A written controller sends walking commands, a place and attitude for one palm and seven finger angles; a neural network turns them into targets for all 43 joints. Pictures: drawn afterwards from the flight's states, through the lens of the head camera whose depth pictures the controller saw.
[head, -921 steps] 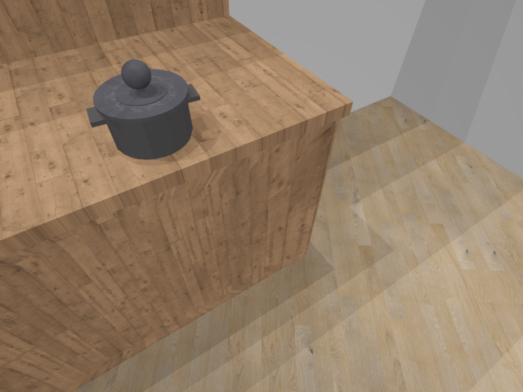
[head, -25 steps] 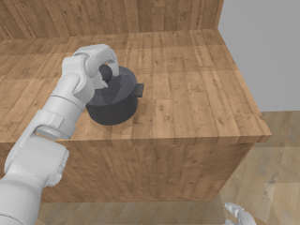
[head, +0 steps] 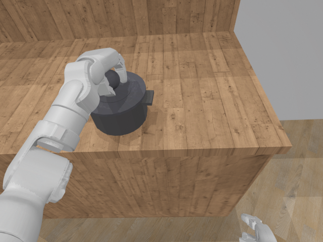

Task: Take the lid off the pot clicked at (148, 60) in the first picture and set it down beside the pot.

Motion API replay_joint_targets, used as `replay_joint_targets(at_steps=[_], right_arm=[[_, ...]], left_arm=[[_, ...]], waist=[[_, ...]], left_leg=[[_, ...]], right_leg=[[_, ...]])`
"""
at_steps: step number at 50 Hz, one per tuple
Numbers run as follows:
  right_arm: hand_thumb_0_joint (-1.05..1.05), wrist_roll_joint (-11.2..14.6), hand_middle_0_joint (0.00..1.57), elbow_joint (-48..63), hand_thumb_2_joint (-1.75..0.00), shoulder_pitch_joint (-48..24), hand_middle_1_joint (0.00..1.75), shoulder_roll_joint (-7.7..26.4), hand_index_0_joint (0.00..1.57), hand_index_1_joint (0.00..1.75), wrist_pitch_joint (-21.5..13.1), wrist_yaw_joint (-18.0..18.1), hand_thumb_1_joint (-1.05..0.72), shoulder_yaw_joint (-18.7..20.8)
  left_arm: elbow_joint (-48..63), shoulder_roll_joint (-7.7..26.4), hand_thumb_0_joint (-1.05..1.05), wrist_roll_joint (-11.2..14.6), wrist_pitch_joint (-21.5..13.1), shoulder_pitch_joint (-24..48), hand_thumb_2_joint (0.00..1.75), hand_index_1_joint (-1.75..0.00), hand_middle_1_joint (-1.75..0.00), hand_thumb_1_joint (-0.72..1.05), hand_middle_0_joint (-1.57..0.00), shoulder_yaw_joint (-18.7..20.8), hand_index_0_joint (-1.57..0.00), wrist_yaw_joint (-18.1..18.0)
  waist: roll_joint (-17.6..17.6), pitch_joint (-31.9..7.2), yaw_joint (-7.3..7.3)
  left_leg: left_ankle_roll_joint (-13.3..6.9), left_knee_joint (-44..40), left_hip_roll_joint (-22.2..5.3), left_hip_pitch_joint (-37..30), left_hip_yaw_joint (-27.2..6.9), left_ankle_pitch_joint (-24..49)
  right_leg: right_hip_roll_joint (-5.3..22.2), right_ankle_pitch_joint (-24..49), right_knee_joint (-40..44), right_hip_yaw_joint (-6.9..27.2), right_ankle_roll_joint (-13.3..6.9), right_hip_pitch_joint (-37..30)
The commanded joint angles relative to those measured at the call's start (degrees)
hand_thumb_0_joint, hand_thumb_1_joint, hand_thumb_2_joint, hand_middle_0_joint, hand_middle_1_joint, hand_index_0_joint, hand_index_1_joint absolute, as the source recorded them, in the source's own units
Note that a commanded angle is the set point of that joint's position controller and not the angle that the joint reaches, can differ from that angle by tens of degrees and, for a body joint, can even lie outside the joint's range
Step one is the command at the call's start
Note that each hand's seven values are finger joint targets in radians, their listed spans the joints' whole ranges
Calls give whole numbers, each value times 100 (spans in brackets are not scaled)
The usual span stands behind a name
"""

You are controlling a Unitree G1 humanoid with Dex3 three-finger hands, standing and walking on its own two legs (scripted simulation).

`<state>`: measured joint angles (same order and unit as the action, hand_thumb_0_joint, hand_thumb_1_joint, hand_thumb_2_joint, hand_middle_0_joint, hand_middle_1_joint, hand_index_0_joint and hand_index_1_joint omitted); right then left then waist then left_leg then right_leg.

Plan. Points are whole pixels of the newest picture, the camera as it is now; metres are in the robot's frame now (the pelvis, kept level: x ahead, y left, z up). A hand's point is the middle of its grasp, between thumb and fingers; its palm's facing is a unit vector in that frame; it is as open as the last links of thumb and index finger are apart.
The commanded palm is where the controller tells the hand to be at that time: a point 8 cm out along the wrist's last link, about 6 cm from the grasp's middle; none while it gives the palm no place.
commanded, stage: close the fingers and squeeze the knob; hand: left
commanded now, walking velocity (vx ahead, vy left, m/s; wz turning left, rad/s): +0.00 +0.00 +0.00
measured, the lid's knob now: (109, 79) +0.47 +0.14 +0.17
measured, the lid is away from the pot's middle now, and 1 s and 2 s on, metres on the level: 0.01 0.02 0.02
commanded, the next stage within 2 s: lift the lid straight up in 0.24 s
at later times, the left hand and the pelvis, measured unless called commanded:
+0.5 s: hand (105, 83) +0.44 +0.14 +0.18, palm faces -0.26 -0.12 -0.96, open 7.2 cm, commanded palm +0.42 +0.16 +0.26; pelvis +0.00 +0.00 +0.00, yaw -1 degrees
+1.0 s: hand (98, 72) +0.43 +0.15 +0.22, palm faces -0.24 -0.08 -0.97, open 7.2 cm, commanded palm +0.42 +0.15 +0.30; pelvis -0.01 +0.00 +0.00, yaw +1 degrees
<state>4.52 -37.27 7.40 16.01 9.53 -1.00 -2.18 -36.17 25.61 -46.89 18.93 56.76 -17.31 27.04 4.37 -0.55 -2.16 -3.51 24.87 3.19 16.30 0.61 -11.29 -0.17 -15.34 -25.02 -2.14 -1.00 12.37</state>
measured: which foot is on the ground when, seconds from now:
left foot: down 0.00-1.00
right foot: down 0.00-1.00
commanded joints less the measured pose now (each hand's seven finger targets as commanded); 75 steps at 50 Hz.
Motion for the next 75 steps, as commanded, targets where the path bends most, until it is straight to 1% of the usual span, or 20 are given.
replay_joint_targets(at_steps=[1,4,5,9,13,25,29,32,34,40,44,45,48,50,55,58,69,70,74,75], right_arm=[[0,22,20,776,-90,-561,30,660,20,30,-202,4,-90,231],[0,21,20,819,-90,-583,30,678,20,30,-211,-23,-90,256],[0,8,20,825,-90,-545,30,667,20,30,-232,-27,-90,237],[0,51,20,810,-90,-565,30,686,20,30,-185,-6,-90,235],[0,47,20,813,-90,-582,30,678,20,30,-196,24,-90,193],[0,13,20,884,-90,-660,30,669,20,30,-247,1,-90,243],[0,32,20,885,-90,-725,30,675,20,30,-274,-27,-90,264],[0,22,20,834,-90,-741,30,648,20,30,-300,-13,-90,230],[0,40,20,819,-90,-763,30,675,20,30,-268,-13,-90,260],[0,12,20,736,-90,-799,30,640,20,30,-330,6,-90,225],[0,35,20,653,-90,-779,30,690,20,30,-304,27,-90,224],[0,20,20,635,-90,-762,30,651,20,30,-325,40,-90,188],[0,15,20,620,-90,-768,30,629,20,30,-350,68,-90,170],[0,4,20,617,-90,-719,30,654,20,30,-391,75,-90,169],[0,-29,20,672,-90,-714,30,624,20,30,-491,42,-90,187],[0,2,20,606,-90,-677,30,662,20,30,-405,66,-90,161],[0,38,20,731,-90,-685,30,704,20,30,-469,92,-90,195],[0,11,20,701,-90,-620,30,678,20,30,-525,109,-90,179],[0,39,20,655,-90,-584,30,699,20,30,-566,122,-90,196],[0,18,20,598,-90,-523,30,701,20,30,-580,134,-90,179]], left_arm=[[1176,1168,0,-160,12,3128,75,-98,-99,60,-89,520,-88,-249],[1318,1145,0,-82,25,2922,77,-98,-100,63,-91,584,-89,-264],[1488,1519,0,-145,0,2975,78,-99,-100,64,-91,855,-90,-286],[981,1201,0,-17,35,2554,80,-100,-101,68,-93,616,-91,-228],[1067,1475,0,-114,24,2711,81,-101,-102,72,-94,758,-92,-251],[2286,2060,0,-153,19,3395,83,-101,-104,75,-95,1153,-93,-296],[2207,1739,0,-34,97,3098,83,-101,-104,75,-95,970,-93,-274],[2074,1931,0,-126,140,3275,83,-101,-104,75,-95,1088,-93,-271],[2066,1571,0,0,164,3252,83,-101,-104,75,-95,815,-93,-218],[2276,1700,0,-100,193,4006,83,-101,-104,75,-95,796,-93,-153],[1604,1413,0,-13,270,3753,83,-101,-104,75,-95,615,-93,-73],[1780,1690,0,-120,240,4130,83,-101,-104,75,-95,767,-93,-82],[1507,1466,0,-151,261,4297,83,-101,-104,75,-95,557,-93,-40],[1677,1807,0,-182,209,4578,83,-101,-104,75,-95,785,-93,-70],[1808,1695,0,-205,182,4668,83,-101,-104,75,-95,755,-93,-20],[835,1690,0,-236,280,4191,83,-101,-104,75,-95,770,-93,51],[1368,1628,0,-138,246,4845,83,-101,-104,75,-95,607,-93,103],[1526,2017,0,-270,227,5104,83,-101,-104,75,-95,879,-93,65],[1096,1594,0,-153,273,5001,83,-101,-104,75,-95,557,-93,118],[1134,2030,0,-284,262,5183,83,-101,-104,75,-95,879,-93,84]], waist=[[-444,-2319,4],[-349,-2386,33],[-395,-2567,95],[-730,-2095,20],[-578,-2101,68],[-245,-2813,141],[-98,-2736,119],[-389,-2607,149],[-342,-2535,84],[-278,-2753,68],[-423,-2323,23],[-523,-2467,52],[-523,-2340,31],[-407,-2671,60],[-286,-2875,100],[-733,-2108,97],[-341,-2478,48],[-393,-2741,100],[-425,-2445,23],[-547,-2547,79]], left_leg=[[-100,-9,73,-1455,-314,1673],[-97,33,56,-1581,-366,1850],[-79,13,47,-1599,-388,1941],[-125,2,67,-1246,-268,1707],[-111,-29,72,-1252,-270,1600],[-107,23,44,-1755,-378,2232],[-93,61,18,-1871,-430,2446],[-86,11,28,-1707,-393,2242],[-109,15,46,-1730,-381,2216],[-68,-62,56,-1942,-451,2002],[-98,-92,85,-1709,-414,1635],[-77,-158,77,-1698,-427,1587],[-89,-192,89,-1666,-439,1393],[-65,-204,88,-1776,-464,1486],[-38,-153,75,-1990,-509,1909],[-102,-240,77,-1405,-360,1371],[-113,-250,79,-1734,-404,1427],[-95,-265,72,-1819,-420,1517],[-107,-259,78,-1761,-443,1451],[-88,-305,58,-1722,-427,1438]], right_leg=[[-182,2266,140,57,-201,-290],[-182,2281,146,26,-226,-261],[-190,2375,95,56,-213,-441],[-162,2438,171,40,-181,-383],[-175,2343,148,70,-187,-381],[-183,2704,80,142,-200,-661],[-186,2619,123,95,-218,-523],[-190,2672,95,106,-203,-555],[-169,2640,157,73,-205,-489],[-196,2354,149,67,-203,-427],[-172,2106,249,14,-221,-250],[-178,2121,212,48,-205,-389],[-179,1961,235,27,-212,-267],[-170,1994,201,60,-220,-448],[-172,2203,168,66,-242,-483],[-146,2011,269,54,-211,-340],[-128,1893,293,58,-236,-401],[-145,1964,243,107,-229,-522],[-140,1870,326,44,-240,-328],[-146,1909,284,85,-225,-451]])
